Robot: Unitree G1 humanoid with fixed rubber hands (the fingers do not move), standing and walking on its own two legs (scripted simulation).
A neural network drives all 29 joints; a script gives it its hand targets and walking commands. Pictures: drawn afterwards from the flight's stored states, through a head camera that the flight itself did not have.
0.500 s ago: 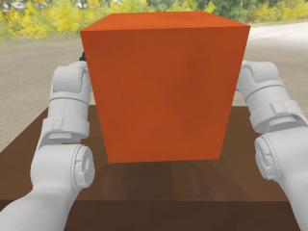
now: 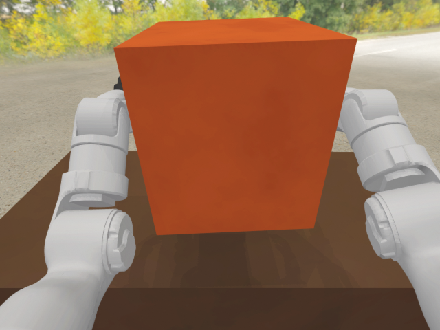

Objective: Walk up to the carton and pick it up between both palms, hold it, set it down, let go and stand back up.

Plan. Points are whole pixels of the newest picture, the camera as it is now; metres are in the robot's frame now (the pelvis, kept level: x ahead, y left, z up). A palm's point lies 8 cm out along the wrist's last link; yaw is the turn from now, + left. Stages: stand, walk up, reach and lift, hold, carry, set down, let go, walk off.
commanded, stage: hold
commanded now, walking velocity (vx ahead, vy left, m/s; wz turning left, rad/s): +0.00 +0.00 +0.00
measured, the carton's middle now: (228, 114) +0.38 +0.00 +0.31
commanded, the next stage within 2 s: none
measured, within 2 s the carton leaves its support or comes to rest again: neither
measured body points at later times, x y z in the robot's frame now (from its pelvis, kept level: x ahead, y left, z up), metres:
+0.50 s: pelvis +0.00 +0.00 +0.00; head -0.11 +0.01 +0.44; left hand +0.38 +0.17 +0.34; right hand +0.38 -0.17 +0.33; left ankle +0.05 +0.13 -0.75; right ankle +0.00 -0.13 -0.75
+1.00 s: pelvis +0.00 +0.00 +0.00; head -0.10 +0.02 +0.44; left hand +0.38 +0.18 +0.34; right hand +0.38 -0.17 +0.34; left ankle +0.05 +0.13 -0.75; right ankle +0.00 -0.13 -0.75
